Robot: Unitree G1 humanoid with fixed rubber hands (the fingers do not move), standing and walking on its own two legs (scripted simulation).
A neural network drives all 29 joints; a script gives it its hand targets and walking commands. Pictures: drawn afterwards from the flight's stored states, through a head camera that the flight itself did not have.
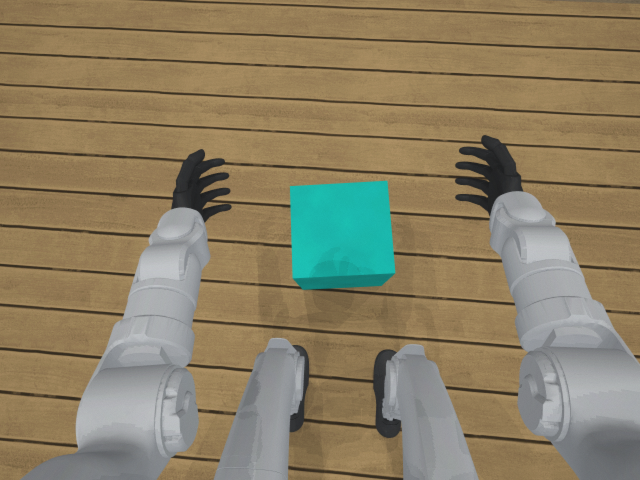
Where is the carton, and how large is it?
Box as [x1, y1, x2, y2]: [290, 181, 394, 289]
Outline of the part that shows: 386,181 290,186 292,274 295,281 303,289 381,285 394,273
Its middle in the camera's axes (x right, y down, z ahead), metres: +0.04 -0.01 +0.93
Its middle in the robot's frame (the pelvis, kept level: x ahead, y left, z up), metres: +0.49 +0.02 -0.53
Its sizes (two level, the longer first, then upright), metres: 0.210 0.200 0.250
